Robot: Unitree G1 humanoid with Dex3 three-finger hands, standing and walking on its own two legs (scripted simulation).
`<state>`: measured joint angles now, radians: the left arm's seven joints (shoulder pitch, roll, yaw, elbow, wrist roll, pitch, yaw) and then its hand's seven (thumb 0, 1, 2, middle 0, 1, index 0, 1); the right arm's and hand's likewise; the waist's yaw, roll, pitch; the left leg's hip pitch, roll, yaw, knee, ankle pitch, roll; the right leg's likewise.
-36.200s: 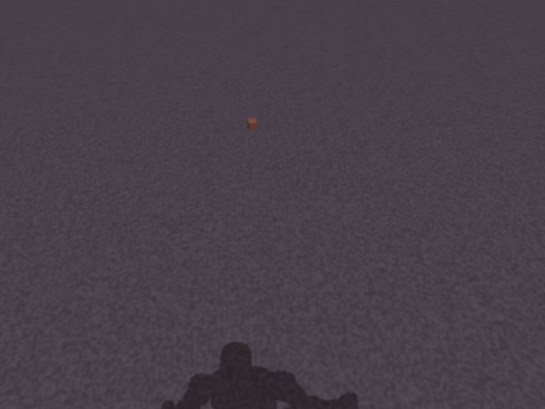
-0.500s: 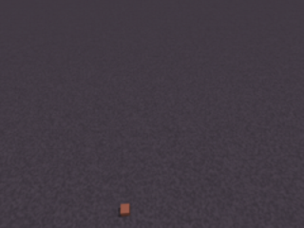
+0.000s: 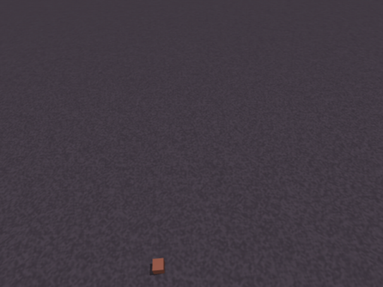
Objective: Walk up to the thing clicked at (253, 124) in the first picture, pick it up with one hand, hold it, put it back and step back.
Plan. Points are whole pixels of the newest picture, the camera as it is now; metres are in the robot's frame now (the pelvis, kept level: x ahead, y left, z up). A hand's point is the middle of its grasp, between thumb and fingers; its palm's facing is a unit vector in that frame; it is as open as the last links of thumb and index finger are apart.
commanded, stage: stand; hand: left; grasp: from above
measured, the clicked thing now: (158, 266) +0.44 +0.21 -0.75
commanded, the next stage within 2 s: step back in 1.50 s
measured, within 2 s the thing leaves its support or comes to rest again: neither
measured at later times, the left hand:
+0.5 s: hand out of the picture +0.08 +0.24 -0.16, palm faces +0.00 -0.94 -0.33, open 7.4 cm
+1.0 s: hand out of the picture +0.10 +0.24 -0.16, palm faces +0.00 -0.94 -0.33, open 7.4 cm
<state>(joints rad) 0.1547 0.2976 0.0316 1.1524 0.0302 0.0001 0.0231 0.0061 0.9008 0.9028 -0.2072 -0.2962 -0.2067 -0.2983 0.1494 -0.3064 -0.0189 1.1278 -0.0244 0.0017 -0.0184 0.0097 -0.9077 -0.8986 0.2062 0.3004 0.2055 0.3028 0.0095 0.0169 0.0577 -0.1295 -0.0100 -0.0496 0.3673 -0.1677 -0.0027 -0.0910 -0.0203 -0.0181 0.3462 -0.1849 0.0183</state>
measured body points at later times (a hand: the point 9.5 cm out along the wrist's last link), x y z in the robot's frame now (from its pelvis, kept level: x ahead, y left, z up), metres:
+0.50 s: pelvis +0.02 +0.00 +0.00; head +0.02 -0.01 +0.45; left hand +0.08 +0.29 -0.14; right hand +0.08 -0.29 -0.14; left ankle +0.03 +0.12 -0.75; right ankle +0.01 -0.13 -0.75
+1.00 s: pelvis +0.02 -0.01 +0.00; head +0.03 -0.01 +0.45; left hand +0.10 +0.29 -0.13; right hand +0.09 -0.30 -0.14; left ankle +0.03 +0.12 -0.75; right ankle +0.01 -0.13 -0.75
